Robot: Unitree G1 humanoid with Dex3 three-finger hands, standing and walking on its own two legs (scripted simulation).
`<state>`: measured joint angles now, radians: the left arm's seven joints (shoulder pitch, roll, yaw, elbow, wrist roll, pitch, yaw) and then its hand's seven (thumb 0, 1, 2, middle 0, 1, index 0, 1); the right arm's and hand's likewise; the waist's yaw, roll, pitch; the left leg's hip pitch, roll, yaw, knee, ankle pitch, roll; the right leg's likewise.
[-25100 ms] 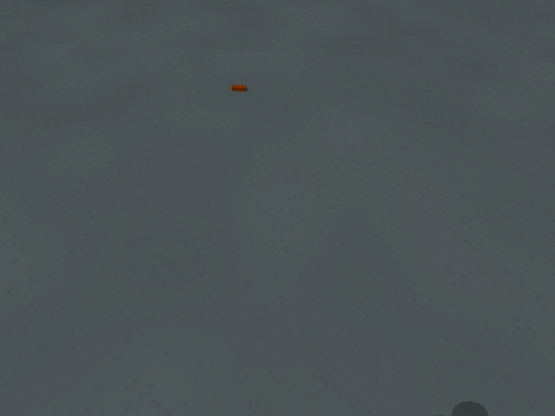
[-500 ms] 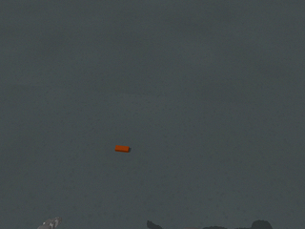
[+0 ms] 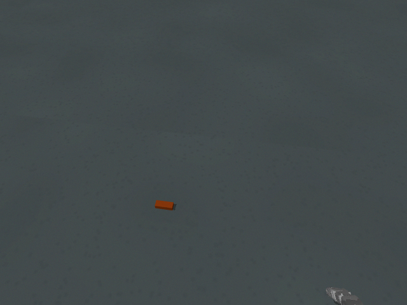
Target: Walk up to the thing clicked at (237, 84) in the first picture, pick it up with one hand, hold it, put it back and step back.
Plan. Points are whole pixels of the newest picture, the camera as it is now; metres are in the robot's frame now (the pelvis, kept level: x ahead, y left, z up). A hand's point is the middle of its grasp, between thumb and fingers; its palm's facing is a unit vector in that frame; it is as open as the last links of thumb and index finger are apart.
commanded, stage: stand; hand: left
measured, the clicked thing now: (164, 205) +0.71 +0.21 -0.77
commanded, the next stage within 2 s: walk up in 0.88 s
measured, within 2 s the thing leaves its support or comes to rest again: neither
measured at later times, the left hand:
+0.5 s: hand out of the picture +0.06 +0.24 -0.15, palm faces -0.02 -0.94 -0.35, open 7.4 cm
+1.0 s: hand out of the picture +0.05 +0.25 -0.15, palm faces +0.01 -0.94 -0.33, open 7.3 cm
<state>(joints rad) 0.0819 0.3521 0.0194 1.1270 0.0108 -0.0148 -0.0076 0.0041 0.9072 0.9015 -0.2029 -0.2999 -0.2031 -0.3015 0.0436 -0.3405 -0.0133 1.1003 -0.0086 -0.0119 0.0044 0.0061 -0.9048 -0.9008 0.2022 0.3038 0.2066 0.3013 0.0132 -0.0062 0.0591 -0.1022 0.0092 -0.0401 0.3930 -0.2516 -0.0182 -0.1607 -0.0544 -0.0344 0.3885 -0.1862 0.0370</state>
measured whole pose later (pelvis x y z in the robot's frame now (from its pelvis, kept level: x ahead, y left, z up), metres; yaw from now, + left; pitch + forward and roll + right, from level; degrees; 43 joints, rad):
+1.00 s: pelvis +0.00 -0.01 +0.00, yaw +0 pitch -2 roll +0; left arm 0.18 0.35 0.06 1.07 0.04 -0.03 -0.05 0.00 0.90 0.90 -0.21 -0.30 -0.21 -0.30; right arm 0.21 -0.37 -0.04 1.09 -0.04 0.00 0.04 0.01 -0.91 -0.90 0.20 0.30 0.21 0.30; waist 0.01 0.01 0.02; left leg -0.22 0.03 -0.01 0.63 -0.46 0.02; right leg -0.18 -0.02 -0.03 0.40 -0.27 -0.04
